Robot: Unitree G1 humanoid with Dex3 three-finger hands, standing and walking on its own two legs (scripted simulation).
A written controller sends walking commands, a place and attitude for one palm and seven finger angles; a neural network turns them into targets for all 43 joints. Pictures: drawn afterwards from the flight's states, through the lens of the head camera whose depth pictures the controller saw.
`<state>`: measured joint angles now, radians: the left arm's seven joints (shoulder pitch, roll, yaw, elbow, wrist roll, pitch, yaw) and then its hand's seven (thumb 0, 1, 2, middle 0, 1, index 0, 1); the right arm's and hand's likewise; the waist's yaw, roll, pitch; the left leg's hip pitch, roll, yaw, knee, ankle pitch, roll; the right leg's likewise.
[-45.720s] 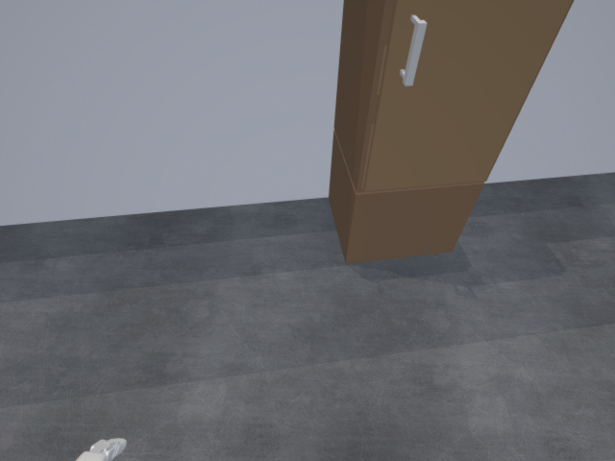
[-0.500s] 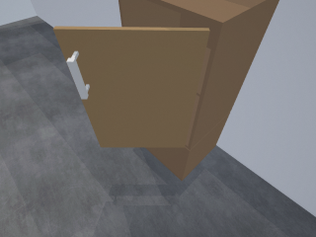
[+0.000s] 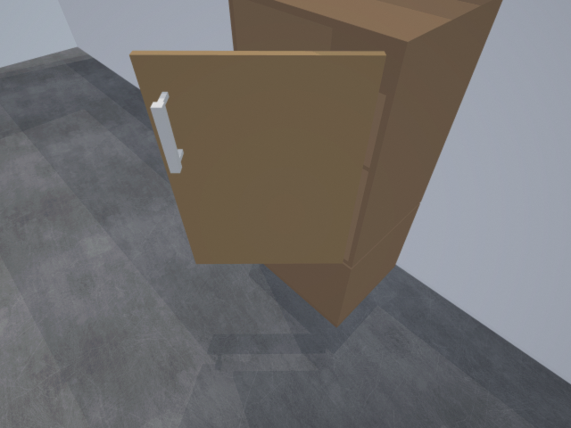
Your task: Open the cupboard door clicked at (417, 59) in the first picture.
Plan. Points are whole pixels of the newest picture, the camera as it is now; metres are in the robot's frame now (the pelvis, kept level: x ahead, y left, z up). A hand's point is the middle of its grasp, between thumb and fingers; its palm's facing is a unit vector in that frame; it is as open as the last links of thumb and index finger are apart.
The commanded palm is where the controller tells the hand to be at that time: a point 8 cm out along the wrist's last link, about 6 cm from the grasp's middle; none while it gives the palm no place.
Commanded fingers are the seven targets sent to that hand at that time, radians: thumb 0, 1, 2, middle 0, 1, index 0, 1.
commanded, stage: come to a stop and stand still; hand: left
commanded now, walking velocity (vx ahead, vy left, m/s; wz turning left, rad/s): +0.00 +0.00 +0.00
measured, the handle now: (170, 133) +0.58 +0.25 +0.11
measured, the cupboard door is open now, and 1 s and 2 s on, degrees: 46 46 46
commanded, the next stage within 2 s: look again from close up in 0.20 s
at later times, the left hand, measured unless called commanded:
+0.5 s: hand out of the picture -0.01 +0.15 -0.18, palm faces +0.01 -0.99 -0.13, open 7.4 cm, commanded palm none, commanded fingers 0.00 0.90 0.90 -0.20 -0.30 -0.20 -0.30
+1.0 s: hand out of the picture +0.05 +0.19 -0.15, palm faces +0.14 -0.96 -0.23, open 7.3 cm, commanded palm +0.11 +0.22 -0.06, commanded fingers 0.00 0.78 0.85 -0.21 -0.38 -0.21 -0.38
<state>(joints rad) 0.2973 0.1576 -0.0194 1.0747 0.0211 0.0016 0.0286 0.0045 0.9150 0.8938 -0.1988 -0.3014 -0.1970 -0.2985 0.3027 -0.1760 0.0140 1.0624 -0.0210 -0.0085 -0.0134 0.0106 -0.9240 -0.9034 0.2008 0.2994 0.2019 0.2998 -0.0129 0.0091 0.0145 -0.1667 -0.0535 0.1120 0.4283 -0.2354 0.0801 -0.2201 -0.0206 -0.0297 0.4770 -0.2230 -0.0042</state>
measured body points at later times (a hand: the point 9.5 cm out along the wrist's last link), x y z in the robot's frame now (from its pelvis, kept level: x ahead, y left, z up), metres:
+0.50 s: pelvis +0.01 +0.00 +0.00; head +0.01 +0.01 +0.45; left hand -0.01 +0.20 -0.17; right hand +0.00 -0.21 -0.16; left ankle +0.00 +0.06 -0.74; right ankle +0.02 -0.12 -0.74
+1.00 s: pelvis +0.01 +0.01 +0.00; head +0.02 +0.02 +0.45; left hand +0.04 +0.24 -0.13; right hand +0.02 -0.21 -0.15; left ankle +0.00 +0.06 -0.74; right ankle +0.02 -0.12 -0.74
